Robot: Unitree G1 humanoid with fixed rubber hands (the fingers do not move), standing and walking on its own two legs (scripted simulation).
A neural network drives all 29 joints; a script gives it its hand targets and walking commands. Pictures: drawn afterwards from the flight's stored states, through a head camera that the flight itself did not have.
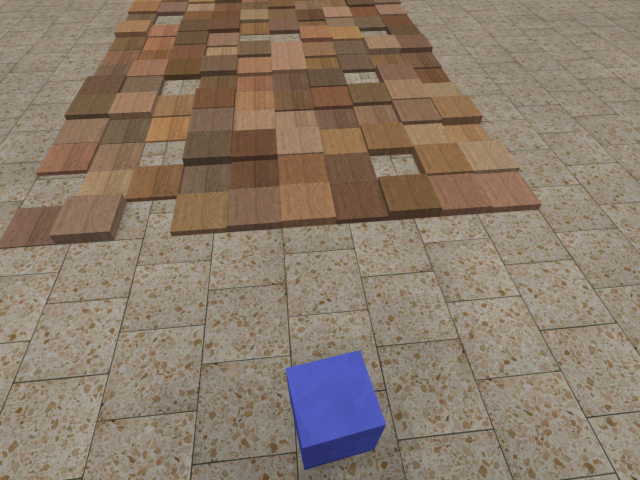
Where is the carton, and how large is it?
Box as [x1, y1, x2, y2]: [286, 350, 385, 469]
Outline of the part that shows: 359,350 286,368 290,401 304,469 373,449 379,438 385,423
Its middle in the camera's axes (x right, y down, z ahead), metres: +0.04 +0.47 +1.07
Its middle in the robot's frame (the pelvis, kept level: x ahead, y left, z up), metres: +0.40 -0.04 -0.65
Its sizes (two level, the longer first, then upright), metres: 0.210 0.200 0.250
